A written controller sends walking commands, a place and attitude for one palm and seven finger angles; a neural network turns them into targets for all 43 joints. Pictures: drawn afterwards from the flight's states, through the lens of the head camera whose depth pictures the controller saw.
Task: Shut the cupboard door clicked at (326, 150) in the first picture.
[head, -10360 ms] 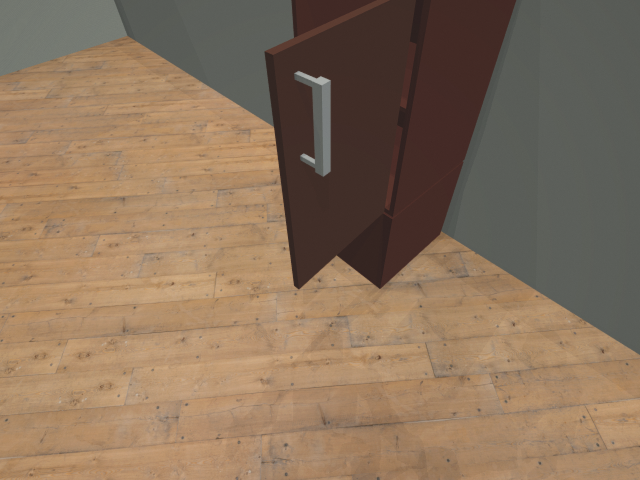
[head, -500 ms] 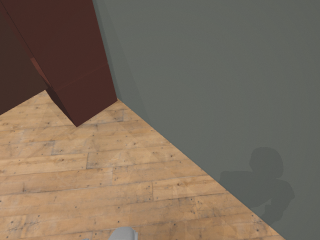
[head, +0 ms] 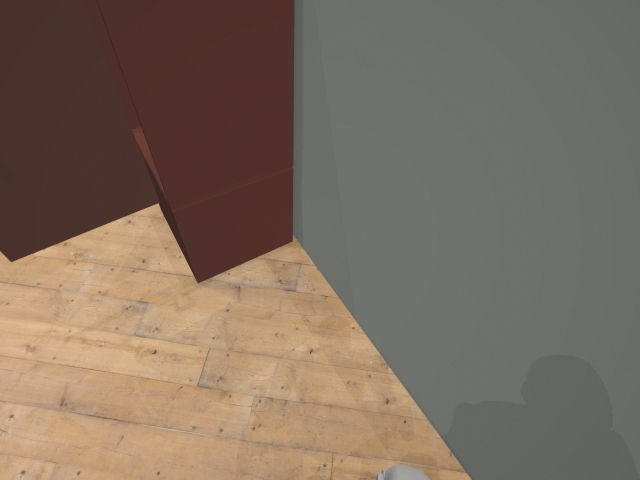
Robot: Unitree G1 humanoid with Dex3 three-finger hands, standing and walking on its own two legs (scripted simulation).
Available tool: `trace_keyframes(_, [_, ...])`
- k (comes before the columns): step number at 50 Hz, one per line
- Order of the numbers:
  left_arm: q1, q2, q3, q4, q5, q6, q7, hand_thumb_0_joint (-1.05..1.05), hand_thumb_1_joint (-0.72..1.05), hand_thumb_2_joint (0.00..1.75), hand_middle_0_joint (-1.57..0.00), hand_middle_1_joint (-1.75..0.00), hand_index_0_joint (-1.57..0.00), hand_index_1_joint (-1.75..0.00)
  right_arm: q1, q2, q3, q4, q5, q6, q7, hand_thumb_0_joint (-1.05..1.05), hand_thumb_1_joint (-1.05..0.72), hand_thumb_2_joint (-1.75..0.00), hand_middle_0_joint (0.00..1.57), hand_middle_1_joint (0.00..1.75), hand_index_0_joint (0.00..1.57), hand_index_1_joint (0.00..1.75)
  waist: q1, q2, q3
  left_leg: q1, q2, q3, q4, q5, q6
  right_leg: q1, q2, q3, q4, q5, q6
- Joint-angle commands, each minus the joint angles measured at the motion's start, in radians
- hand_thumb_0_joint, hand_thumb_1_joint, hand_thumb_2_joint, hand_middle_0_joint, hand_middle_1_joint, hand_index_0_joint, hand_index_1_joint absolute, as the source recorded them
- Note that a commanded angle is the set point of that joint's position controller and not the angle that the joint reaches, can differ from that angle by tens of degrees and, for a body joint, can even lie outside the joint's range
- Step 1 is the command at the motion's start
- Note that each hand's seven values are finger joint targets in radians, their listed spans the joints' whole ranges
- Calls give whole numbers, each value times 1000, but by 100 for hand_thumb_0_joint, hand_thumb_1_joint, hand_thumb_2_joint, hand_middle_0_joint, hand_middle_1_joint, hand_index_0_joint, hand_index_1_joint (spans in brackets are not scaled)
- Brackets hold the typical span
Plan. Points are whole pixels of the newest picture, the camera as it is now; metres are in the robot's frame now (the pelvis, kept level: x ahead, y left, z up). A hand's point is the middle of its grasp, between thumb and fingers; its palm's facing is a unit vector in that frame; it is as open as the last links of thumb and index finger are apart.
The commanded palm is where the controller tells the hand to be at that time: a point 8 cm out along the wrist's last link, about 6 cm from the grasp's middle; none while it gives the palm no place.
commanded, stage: turn to face it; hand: left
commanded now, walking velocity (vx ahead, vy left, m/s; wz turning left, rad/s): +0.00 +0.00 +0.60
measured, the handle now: out of the picture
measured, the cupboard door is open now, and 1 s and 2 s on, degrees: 94 94 94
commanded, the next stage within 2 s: take the last steps up to it in 1.18 s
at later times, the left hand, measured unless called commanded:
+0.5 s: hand (229, 421) +0.21 +0.15 -0.15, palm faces +0.20 -0.96 -0.21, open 7.4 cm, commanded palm none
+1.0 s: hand out of the picture +0.08 +0.23 -0.17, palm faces +0.49 -0.84 -0.23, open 7.4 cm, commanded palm none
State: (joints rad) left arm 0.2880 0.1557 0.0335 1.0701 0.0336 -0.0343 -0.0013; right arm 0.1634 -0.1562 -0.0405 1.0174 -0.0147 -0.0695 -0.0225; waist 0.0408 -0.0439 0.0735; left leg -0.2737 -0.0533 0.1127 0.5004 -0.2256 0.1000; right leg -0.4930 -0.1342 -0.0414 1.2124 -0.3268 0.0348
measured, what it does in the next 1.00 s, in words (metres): walks ahead, turning left: right foot, then left foot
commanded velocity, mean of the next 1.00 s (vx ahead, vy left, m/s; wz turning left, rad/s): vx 0.00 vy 0.00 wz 0.49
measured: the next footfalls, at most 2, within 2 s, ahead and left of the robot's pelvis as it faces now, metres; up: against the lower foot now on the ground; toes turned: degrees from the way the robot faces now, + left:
right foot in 0.32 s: +0.20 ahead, -0.15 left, +0.00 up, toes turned +4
left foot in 0.72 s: +0.16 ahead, +0.11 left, +0.00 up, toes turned +30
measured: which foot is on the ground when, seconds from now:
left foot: down 0.00-0.32, up 0.34-0.70, down 0.72-1.00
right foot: up 0.00-0.30, down 0.32-0.72, up 0.74-1.00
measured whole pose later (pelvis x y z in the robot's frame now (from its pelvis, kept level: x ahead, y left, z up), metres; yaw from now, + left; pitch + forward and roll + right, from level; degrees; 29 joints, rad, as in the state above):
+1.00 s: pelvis +0.14 +0.02 +0.01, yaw +28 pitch +1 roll -2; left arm 0.20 0.26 0.06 0.95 0.02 0.05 0.01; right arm 0.11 -0.18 -0.02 0.92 -0.01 0.01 -0.01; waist 0.03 -0.04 0.09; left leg -0.27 -0.02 0.05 0.45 -0.21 0.08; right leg -0.50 -0.09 -0.01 1.11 -0.37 0.09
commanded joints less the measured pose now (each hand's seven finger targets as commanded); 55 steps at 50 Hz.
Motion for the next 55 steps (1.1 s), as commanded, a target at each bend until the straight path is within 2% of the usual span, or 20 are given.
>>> trace_keyframes(1, [58, 42, 15, -51, -7, 17, 4, 0, 90, 90, -20, -30, -20, -30, 126, -141, -12, -14, 2, -9, -1, 0, -90, -90, 20, 30, 20, 30, -16, 96, -47, 31, 281, -199, -243, 525, 78, -10, -5, 16, -105, 74, 29])
trace_keyframes(10, [-176, 105, 25, -182, -22, 25, 9, 0, 90, 90, -20, -30, -20, -30, 177, -196, -39, -9, -8, 36, -2, 0, -90, -90, 20, 30, 20, 30, -64, 172, -97, 166, 261, -286, -92, 714, 58, 32, 86, -8, -444, 53, 32])
trace_keyframes(12, [-177, 116, 27, -196, -25, 20, 12, 0, 90, 90, -20, -30, -20, -30, 170, -202, -46, -13, -8, 50, -5, 0, -90, -90, 20, 30, 20, 30, -60, 188, -94, 162, 266, -328, -50, 708, 46, 98, 102, -10, -534, 32, 23])
trace_keyframes(14, [-122, 137, 32, -191, -26, 7, 14, 0, 90, 90, -20, -30, -20, -30, 139, -198, -48, -24, 0, 56, -5, 0, -90, -90, 20, 30, 20, 30, -20, 153, -114, 103, 217, -328, 40, 615, -8, 274, 89, 0, -749, 176, 19])
trace_keyframes(15, [-48, 190, 44, -173, -23, -4, 19, 0, 90, 90, -20, -30, -20, -30, 137, -180, -47, -35, 11, 53, 0, 0, -90, -90, 20, 30, 20, 30, 11, 59, -176, -48, 162, -283, 156, 455, -60, 520, -8, 72, -795, 463, -7])
trace_keyframes(16, [51, 280, 66, -147, -14, -10, 32, 0, 90, 90, -20, -30, -20, -30, 148, -128, -42, -55, 19, 48, 5, 0, -90, -90, 20, 30, 20, 30, 41, -185, -264, -280, 15, -134, 422, -131, -137, 765, -290, 307, -751, 905, -134])
trace_keyframes(17, [83, 293, 62, -148, -19, -4, 37, 0, 90, 90, -20, -30, -20, -30, 154, -154, -47, -69, 17, 59, 1, 0, -90, -90, 20, 30, 20, 30, 37, -188, -274, -290, 19, -122, 629, -472, -154, 690, -436, 327, -758, 1085, -235])
trace_keyframes(18, [32, 249, 50, -165, -18, -2, 45, 0, 90, 90, -20, -30, -20, -30, 125, -148, -47, -67, 8, 74, 4, 0, -90, -90, 20, 30, 20, 30, 21, -126, -181, -298, 60, -157, 715, -404, -153, 585, -368, 245, -783, 990, -239])
trace_keyframes(20, [-70, 201, 37, -186, -21, 5, 45, 0, 90, 90, -20, -30, -20, -30, 91, -141, -47, -60, 3, 101, 19, 0, -90, -90, 20, 30, 20, 30, -29, -144, -127, -301, 100, -143, 773, -301, -164, 450, -276, 130, -826, 791, -184])
trace_keyframes(23, [-126, 186, 35, -211, -17, 6, 42, 0, 90, 90, -20, -30, -20, -30, 74, -110, -41, -72, -1, 124, 42, 0, -90, -90, 20, 30, 20, 30, -64, -126, -97, -253, 110, -95, 706, -200, -172, 336, -217, -27, -867, 590, -132])
trace_keyframes(27, [-103, 206, 46, -204, -9, 11, 37, 0, 90, 90, -20, -30, -20, -30, -4, -99, -37, -106, -1, 128, 56, 0, -90, -90, 20, 30, 20, 30, -45, -136, -74, -202, 106, -34, 489, -169, -178, 323, -217, -87, -870, 464, -125])
trace_keyframes(31, [-48, 247, 64, -190, -1, 16, 30, 0, 90, 90, -20, -30, -20, -30, -82, -109, -30, -153, 0, 112, 59, 0, -90, -90, 20, 30, 20, 30, -8, -148, -85, -161, 82, 14, 273, -189, -161, 396, -245, -106, -779, 570, -126])
trace_keyframes(34, [-62, 261, 68, -194, -12, 25, 20, 0, 90, 90, -20, -30, -20, -30, 1, -167, -41, -147, -6, 100, 56, 0, -90, -90, 20, 30, 20, 30, -73, -71, -135, 93, 65, 19, 6, 21, -135, 281, -226, -160, -596, 475, -54])
trace_keyframes(35, [-66, 225, 59, -216, -20, 29, 13, 0, 90, 90, -20, -30, -20, -30, 70, -262, -64, -135, -11, 89, 50, 0, -90, -90, 20, 30, 20, 30, -115, 147, -203, 258, 208, -169, -67, 228, -73, 134, -140, -190, -396, 251, 7])
trace_keyframes(36, [-116, 152, 36, -262, -26, 34, 9, 0, 90, 90, -20, -30, -20, -30, 137, -374, -90, -134, -13, 84, 38, 0, -90, -90, 20, 30, 20, 30, -154, 390, -225, 301, 470, -517, -135, 618, 83, -79, 2, -141, -149, -355, 63])
trace_keyframes(37, [-156, 176, 32, -277, -19, 52, 18, 0, 90, 90, -20, -30, -20, -30, 154, -373, -83, -123, -4, 93, 28, 0, -90, -90, 20, 30, 20, 30, -144, 257, -225, 259, 499, -459, -112, 650, 127, -67, -10, -1, -76, -352, 43])
trace_keyframes(40, [-131, 179, 42, -216, -13, 65, 18, 0, 90, 90, -20, -30, -20, -30, 2, -296, -61, -159, -8, 85, 6, 0, -90, -90, 20, 30, 20, 30, -82, 224, -127, 147, 366, -352, -153, 407, 84, -101, -4, 55, -5, -156, 41])
trace_keyframes(43, [-59, 177, 40, -176, -11, 68, 12, 0, 90, 90, -20, -30, -20, -30, -17, -252, -41, -162, -2, 72, 3, 0, -90, -90, 20, 30, 20, 30, -45, 167, -141, 173, 303, -259, -160, 465, 47, -73, 15, 46, -9, -46, 51])
trace_keyframes(49, [-73, 161, 32, -174, -17, 66, 19, 0, 90, 90, -20, -30, -20, -30, 49, -233, -35, -123, 0, 65, -1, 0, -90, -90, 20, 30, 20, 30, -55, 127, -158, 241, 310, -284, -151, 579, 70, -55, 36, 44, -119, -46, 62])
trace_keyframes(55, [-130, 131, 23, -185, -21, 68, 21, 0, 90, 90, -20, -30, -20, -30, 67, -225, -40, -92, -9, 80, 2, 0, -90, -90, 20, 30, 20, 30, -70, 179, -105, 139, 308, -341, -177, 358, 79, 59, 61, 27, -327, -112, 42])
